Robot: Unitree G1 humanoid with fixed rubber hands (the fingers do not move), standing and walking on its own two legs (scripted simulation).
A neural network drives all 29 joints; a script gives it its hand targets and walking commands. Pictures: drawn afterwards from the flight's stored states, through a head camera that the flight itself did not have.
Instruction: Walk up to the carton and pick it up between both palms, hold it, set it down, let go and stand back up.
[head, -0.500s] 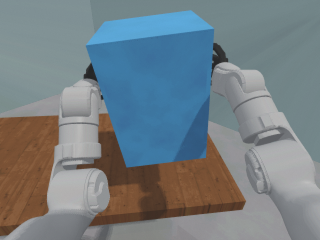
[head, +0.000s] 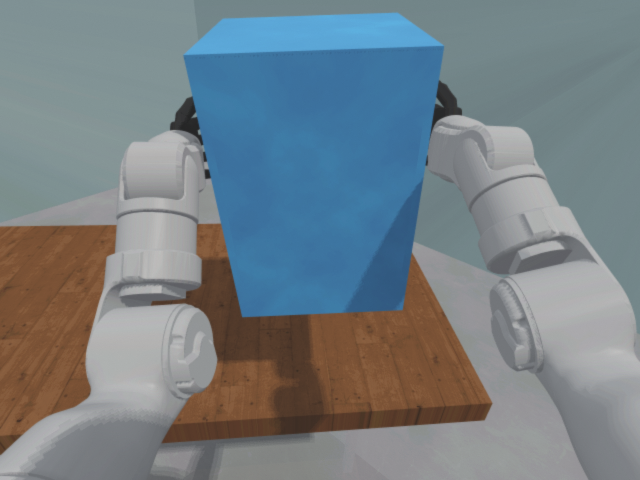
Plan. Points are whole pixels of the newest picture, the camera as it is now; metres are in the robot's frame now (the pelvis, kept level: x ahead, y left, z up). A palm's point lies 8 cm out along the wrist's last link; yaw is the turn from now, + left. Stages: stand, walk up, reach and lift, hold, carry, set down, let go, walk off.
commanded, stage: hold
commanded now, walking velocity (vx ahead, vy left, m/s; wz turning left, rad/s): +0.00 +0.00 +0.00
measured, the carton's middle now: (316, 170) +0.37 +0.01 +0.30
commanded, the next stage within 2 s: none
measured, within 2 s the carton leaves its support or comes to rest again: neither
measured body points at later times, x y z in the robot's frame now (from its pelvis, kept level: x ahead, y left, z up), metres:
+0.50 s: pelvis +0.01 +0.01 +0.00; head -0.09 +0.03 +0.44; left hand +0.38 +0.16 +0.30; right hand +0.39 -0.13 +0.33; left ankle +0.06 +0.15 -0.74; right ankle -0.02 -0.12 -0.74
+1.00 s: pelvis +0.01 +0.00 +0.00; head -0.09 +0.02 +0.44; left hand +0.38 +0.16 +0.32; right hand +0.39 -0.13 +0.33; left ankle +0.06 +0.15 -0.74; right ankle -0.02 -0.12 -0.74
